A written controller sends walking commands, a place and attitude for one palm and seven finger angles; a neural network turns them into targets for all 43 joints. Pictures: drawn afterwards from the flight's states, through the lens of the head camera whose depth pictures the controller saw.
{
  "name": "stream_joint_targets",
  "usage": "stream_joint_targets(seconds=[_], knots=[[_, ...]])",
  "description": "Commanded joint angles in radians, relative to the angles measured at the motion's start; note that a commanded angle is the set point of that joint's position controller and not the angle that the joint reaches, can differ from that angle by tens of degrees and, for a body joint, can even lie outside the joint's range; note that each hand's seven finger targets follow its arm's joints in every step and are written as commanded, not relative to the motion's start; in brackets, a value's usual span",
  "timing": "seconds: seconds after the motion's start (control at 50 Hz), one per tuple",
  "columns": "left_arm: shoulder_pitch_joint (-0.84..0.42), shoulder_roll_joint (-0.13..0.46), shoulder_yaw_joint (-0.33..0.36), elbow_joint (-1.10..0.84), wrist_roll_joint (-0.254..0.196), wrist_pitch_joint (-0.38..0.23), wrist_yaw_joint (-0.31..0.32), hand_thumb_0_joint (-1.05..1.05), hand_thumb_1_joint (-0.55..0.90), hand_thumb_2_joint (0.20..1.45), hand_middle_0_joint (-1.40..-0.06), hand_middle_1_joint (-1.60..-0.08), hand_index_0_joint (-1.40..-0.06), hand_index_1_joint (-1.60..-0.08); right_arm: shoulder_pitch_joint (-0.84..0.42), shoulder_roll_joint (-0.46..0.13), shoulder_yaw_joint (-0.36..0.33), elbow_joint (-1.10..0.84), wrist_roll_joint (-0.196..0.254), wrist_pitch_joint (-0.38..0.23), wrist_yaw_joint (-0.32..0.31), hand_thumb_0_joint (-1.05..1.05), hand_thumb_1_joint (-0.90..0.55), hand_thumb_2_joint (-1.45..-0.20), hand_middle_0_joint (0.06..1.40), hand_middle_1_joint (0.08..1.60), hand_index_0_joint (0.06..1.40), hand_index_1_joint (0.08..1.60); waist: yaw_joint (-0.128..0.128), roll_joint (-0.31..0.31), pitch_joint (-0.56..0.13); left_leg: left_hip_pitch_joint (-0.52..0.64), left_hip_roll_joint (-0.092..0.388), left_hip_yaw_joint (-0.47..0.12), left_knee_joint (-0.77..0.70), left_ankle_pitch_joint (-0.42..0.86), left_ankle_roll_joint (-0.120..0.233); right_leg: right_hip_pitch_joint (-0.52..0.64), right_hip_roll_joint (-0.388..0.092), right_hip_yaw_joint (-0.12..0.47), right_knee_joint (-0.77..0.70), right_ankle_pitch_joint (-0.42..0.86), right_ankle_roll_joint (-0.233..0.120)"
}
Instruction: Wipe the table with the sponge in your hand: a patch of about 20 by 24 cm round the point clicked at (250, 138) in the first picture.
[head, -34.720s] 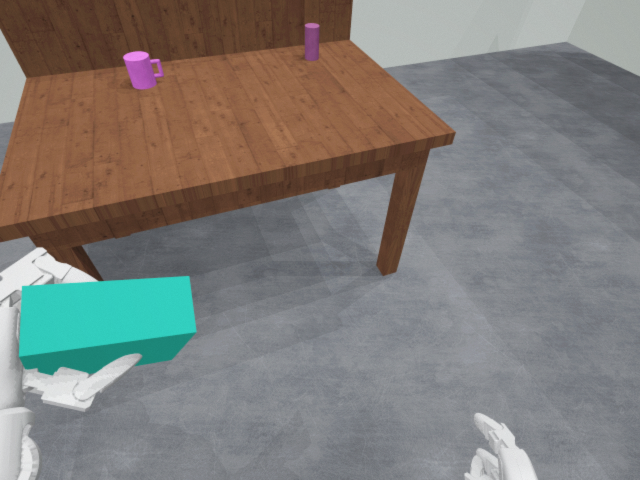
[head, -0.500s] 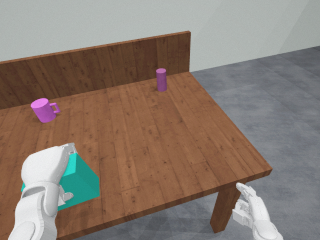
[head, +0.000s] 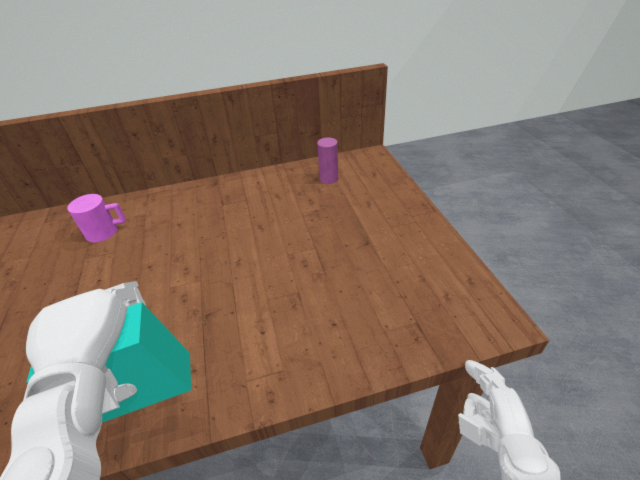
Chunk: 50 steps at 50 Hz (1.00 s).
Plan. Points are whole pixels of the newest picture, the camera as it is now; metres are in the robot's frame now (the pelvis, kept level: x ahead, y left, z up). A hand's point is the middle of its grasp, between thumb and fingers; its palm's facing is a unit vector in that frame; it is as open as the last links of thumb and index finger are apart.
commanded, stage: bring the sponge back beside the body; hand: left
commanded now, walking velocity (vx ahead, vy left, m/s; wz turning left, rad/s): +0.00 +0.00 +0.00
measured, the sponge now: (129, 373) +0.19 +0.28 +0.06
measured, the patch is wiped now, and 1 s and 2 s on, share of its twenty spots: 1.00 1.00 1.00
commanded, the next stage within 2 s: step back with the hand held close in 0.54 s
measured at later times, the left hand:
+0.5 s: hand (108, 354) +0.18 +0.28 +0.11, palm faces +0.10 -0.12 -0.99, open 9.4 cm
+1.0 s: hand (98, 345) +0.17 +0.26 +0.16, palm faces +0.37 -0.85 -0.38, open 9.4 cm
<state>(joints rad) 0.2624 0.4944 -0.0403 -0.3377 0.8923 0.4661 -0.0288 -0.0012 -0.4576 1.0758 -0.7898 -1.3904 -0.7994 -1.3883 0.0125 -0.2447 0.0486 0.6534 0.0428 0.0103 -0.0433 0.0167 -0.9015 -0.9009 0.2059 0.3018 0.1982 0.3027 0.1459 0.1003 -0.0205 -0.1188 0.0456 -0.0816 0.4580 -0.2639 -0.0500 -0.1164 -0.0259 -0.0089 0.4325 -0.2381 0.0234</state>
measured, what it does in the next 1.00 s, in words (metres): stands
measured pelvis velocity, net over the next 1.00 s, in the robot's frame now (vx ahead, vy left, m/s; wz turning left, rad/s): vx -0.03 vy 0.02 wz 0.02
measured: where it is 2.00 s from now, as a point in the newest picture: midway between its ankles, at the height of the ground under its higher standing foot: outside the picture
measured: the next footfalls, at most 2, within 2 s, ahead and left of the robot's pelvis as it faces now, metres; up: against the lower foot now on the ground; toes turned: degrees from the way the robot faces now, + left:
none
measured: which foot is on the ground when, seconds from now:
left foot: down 0.00-1.00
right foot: down 0.00-1.00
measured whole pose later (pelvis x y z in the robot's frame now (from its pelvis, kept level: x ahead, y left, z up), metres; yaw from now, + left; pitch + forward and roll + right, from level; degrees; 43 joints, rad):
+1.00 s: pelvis -0.03 +0.02 -0.02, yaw +1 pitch +1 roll -2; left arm 0.51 0.42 0.35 -0.61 -0.07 -0.07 0.13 0.00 -0.46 1.08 -0.79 -1.39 -0.80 -1.39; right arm 0.24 -0.23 0.01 0.56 0.02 0.02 -0.09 0.01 -0.90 -0.90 0.21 0.30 0.20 0.30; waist 0.00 -0.02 -0.02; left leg -0.39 0.02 -0.11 0.68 -0.31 -0.03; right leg -0.35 -0.04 -0.03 0.59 -0.25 0.05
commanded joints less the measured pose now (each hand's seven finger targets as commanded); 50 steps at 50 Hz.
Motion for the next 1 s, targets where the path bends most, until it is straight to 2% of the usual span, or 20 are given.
stream_joint_targets(seconds=[0.0, 0.16, 0.18, 0.32, 0.36, 0.38, 0.46, 0.48, 0.56, 0.64, 0.66, 0.68, 0.7, 0.72, 0.76, 0.78, 0.8, 0.84, 0.92, 0.98], knots=[[-0.188, 0.199, 0.134, -0.219, 0.042, -0.016, 0.042, 0.000, 0.100, 1.300, -1.200, -1.600, -1.200, -1.600, -0.245, -0.096, -0.034, -0.187, 0.001, -0.065, -0.008, 0.000, -0.900, -0.900, 0.200, 0.300, 0.200, 0.300, -0.009, -0.024, -0.118, -0.002, -0.057, 0.051, -0.062, 0.238, 0.072, 0.022, 0.047, -0.021, -0.072, 0.114, -0.073], [-0.157, 0.249, 0.192, -0.239, 0.032, -0.022, 0.052, 0.000, 0.100, 1.300, -1.200, -1.600, -1.200, -1.600, -0.251, -0.104, -0.038, -0.192, -0.002, -0.066, -0.011, 0.000, -0.900, -0.900, 0.200, 0.300, 0.200, 0.300, -0.001, -0.020, -0.112, -0.012, -0.054, 0.045, -0.067, 0.207, 0.071, 0.031, 0.053, 0.002, -0.074, 0.090, -0.077], [-0.168, 0.191, 0.139, -0.224, 0.030, -0.016, 0.045, 0.000, 0.100, 1.300, -1.200, -1.600, -1.200, -1.600, -0.241, -0.097, -0.029, -0.205, -0.002, -0.066, -0.010, 0.000, -0.900, -0.900, 0.200, 0.300, 0.200, 0.300, 0.000, -0.032, -0.115, -0.018, -0.060, 0.053, -0.068, 0.210, 0.075, 0.029, 0.049, -0.035, -0.072, 0.086, -0.075], [-0.163, 0.200, 0.139, -0.210, 0.027, -0.022, 0.038, 0.000, 0.100, 1.300, -1.200, -1.600, -1.200, -1.600, -0.236, -0.104, -0.033, -0.192, -0.005, -0.069, -0.013, 0.000, -0.900, -0.900, 0.200, 0.300, 0.200, 0.300, -0.002, -0.029, -0.107, -0.014, -0.060, 0.052, -0.068, 0.208, 0.076, 0.024, 0.048, -0.033, -0.076, 0.092, -0.073], [-0.162, 0.249, 0.185, -0.255, 0.032, -0.033, 0.048, 0.000, 0.100, 1.300, -1.200, -1.600, -1.200, -1.600, -0.247, -0.104, -0.038, -0.194, -0.002, -0.075, -0.016, 0.000, -0.900, -0.900, 0.200, 0.300, 0.200, 0.300, -0.003, -0.009, -0.121, -0.011, -0.056, 0.043, -0.067, 0.192, 0.071, 0.032, 0.053, 0.004, -0.074, 0.075, -0.076], [-0.171, 0.201, 0.142, -0.249, 0.036, -0.032, 0.045, 0.000, 0.100, 1.300, -1.200, -1.600, -1.200, -1.600, -0.233, -0.096, -0.030, -0.206, -0.006, -0.077, -0.012, 0.000, -0.900, -0.900, 0.200, 0.300, 0.200, 0.300, 0.002, -0.019, -0.133, -0.015, -0.063, 0.052, -0.064, 0.209, 0.076, 0.036, 0.048, -0.036, -0.071, 0.085, -0.076], [-0.157, 0.250, 0.194, -0.247, 0.032, -0.030, 0.055, 0.000, 0.100, 1.300, -1.200, -1.600, -1.200, -1.600, -0.245, -0.105, -0.040, -0.189, -0.001, -0.072, -0.011, 0.000, -0.900, -0.900, 0.200, 0.300, 0.200, 0.300, -0.004, -0.021, -0.110, -0.014, -0.055, 0.043, -0.063, 0.210, 0.069, 0.029, 0.054, 0.009, -0.075, 0.100, -0.078], [-0.171, 0.195, 0.142, -0.232, 0.029, -0.024, 0.050, 0.000, 0.100, 1.300, -1.200, -1.600, -1.200, -1.600, -0.234, -0.097, -0.031, -0.205, -0.002, -0.073, -0.009, 0.000, -0.900, -0.900, 0.200, 0.300, 0.200, 0.300, 0.000, -0.025, -0.117, -0.019, -0.062, 0.053, -0.065, 0.211, 0.074, 0.032, 0.046, -0.032, -0.074, 0.091, -0.075], [-0.163, 0.240, 0.182, -0.236, 0.025, -0.025, 0.050, 0.000, 0.100, 1.300, -1.200, -1.600, -1.200, -1.600, -0.249, -0.107, -0.040, -0.191, 0.001, -0.072, -0.014, 0.000, -0.900, -0.900, 0.200, 0.300, 0.200, 0.300, -0.007, -0.026, -0.104, -0.014, -0.057, 0.048, -0.063, 0.193, 0.071, 0.021, 0.052, 0.013, -0.080, 0.083, -0.075], [-0.144, 0.207, 0.149, -0.152, 0.036, -0.022, 0.043, 0.000, 0.100, 1.300, -1.200, -1.600, -1.200, -1.600, -0.220, -0.108, -0.040, -0.180, -0.003, -0.064, -0.014, 0.000, -0.900, -0.900, 0.200, 0.300, 0.200, 0.300, -0.015, -0.063, -0.087, -0.022, -0.060, 0.060, -0.054, 0.205, 0.072, 0.005, 0.044, -0.010, -0.080, 0.103, -0.066], [-0.445, 0.097, 0.397, -0.423, -0.845, -0.270, 0.098, 0.000, 0.100, 1.300, -1.200, -1.600, -1.200, -1.600, -0.075, -0.054, -0.030, -0.419, 0.013, -0.067, -0.019, 0.000, -0.900, -0.900, 0.200, 0.300, 0.200, 0.300, -0.124, -0.138, 0.157, -0.045, -0.053, 0.027, 0.017, -0.010, 0.082, -0.219, 0.025, 0.089, -0.144, 0.121, -0.045], [-0.121, 0.150, 0.427, -0.195, -0.852, -0.357, 0.111, 0.000, 0.100, 1.300, -1.200, -1.600, -1.200, -1.600, -0.022, -0.070, -0.010, -0.315, -0.032, -0.072, -0.028, 0.000, -0.900, -0.900, 0.200, 0.300, 0.200, 0.300, -0.096, -0.292, 0.060, -0.074, -0.050, 0.032, 0.054, 0.012, 0.089, -0.207, 0.006, 0.018, -0.104, 0.166, -0.048], [-0.023, 0.105, 0.449, -0.241, -0.919, -0.404, 0.120, 0.000, 0.100, 1.300, -1.200, -1.600, -1.200, -1.600, 0.035, -0.065, -0.032, -0.314, -0.014, -0.060, -0.035, 0.000, -0.900, -0.900, 0.200, 0.300, 0.200, 0.300, -0.104, -0.378, -0.031, -0.064, -0.047, 0.036, 0.110, 0.051, 0.077, -0.167, -0.054, 0.010, -0.075, 0.239, -0.041], [0.008, 0.107, 0.451, -0.318, -0.931, -0.443, 0.127, 0.000, 0.100, 1.300, -1.200, -1.600, -1.200, -1.600, 0.058, -0.068, -0.033, -0.303, -0.019, -0.053, -0.040, 0.000, -0.900, -0.900, 0.200, 0.300, 0.200, 0.300, -0.114, -0.367, -0.110, -0.055, -0.033, 0.044, 0.147, 0.105, 0.075, -0.139, -0.093, 0.007, -0.036, 0.343, -0.040], [0.077, 0.161, 0.526, -0.451, -0.957, -0.500, 0.158, 0.000, 0.100, 1.300, -1.200, -1.600, -1.200, -1.600, 0.065, -0.092, -0.046, -0.297, -0.029, -0.052, -0.054, 0.000, -0.900, -0.900, 0.200, 0.300, 0.200, 0.300, -0.121, -0.121, -0.202, -0.034, -0.005, 0.042, 0.133, 0.233, 0.066, -0.106, -0.123, 0.012, 0.048, 0.457, -0.045], [0.141, 0.075, 0.471, -0.461, -0.960, -0.522, 0.159, 0.000, 0.100, 1.300, -1.200, -1.600, -1.200, -1.600, 0.067, -0.087, -0.045, -0.291, -0.033, -0.046, -0.054, 0.000, -0.900, -0.900, 0.200, 0.300, 0.200, 0.300, -0.125, -0.004, -0.227, -0.066, 0.005, 0.035, 0.124, 0.289, 0.069, -0.085, -0.113, -0.013, 0.083, 0.429, -0.039], [0.156, 0.084, 0.489, -0.514, -0.964, -0.540, 0.167, 0.000, 0.100, 1.300, -1.200, -1.600, -1.200, -1.600, 0.073, -0.099, -0.055, -0.298, -0.032, -0.048, -0.052, 0.000, -0.900, -0.900, 0.200, 0.300, 0.200, 0.300, -0.125, 0.072, -0.228, -0.092, 0.020, 0.019, 0.119, 0.364, 0.065, -0.082, -0.100, -0.013, 0.101, 0.434, -0.033], [0.200, 0.083, 0.510, -0.497, -0.963, -0.565, 0.179, 0.000, 0.100, 1.300, -1.200, -1.600, -1.200, -1.600, 0.084, -0.100, -0.069, -0.293, -0.030, -0.046, -0.048, 0.000, -0.900, -0.900, 0.200, 0.300, 0.200, 0.300, -0.129, 0.047, -0.209, -0.152, 0.024, -0.001, 0.149, 0.391, 0.061, -0.097, -0.094, -0.013, 0.105, 0.410, -0.031], [0.203, 0.073, 0.515, -0.451, -0.966, -0.601, 0.186, 0.000, 0.100, 1.300, -1.200, -1.600, -1.200, -1.600, 0.085, -0.106, -0.084, -0.281, -0.025, -0.053, -0.053, 0.000, -0.900, -0.900, 0.200, 0.300, 0.200, 0.300, -0.137, -0.068, -0.169, -0.231, 0.033, -0.046, 0.122, 0.199, 0.064, -0.149, -0.073, -0.019, 0.106, 0.257, -0.028], [0.185, 0.062, 0.499, -0.464, -0.962, -0.625, 0.186, 0.000, 0.100, 1.300, -1.200, -1.600, -1.200, -1.600, 0.077, -0.120, -0.082, -0.277, -0.028, -0.072, -0.056, 0.000, -0.900, -0.900, 0.200, 0.300, 0.200, 0.300, -0.140, 0.025, -0.117, -0.330, 0.035, -0.107, 0.023, -0.003, 0.073, -0.157, -0.020, -0.036, 0.133, 0.065, -0.021]])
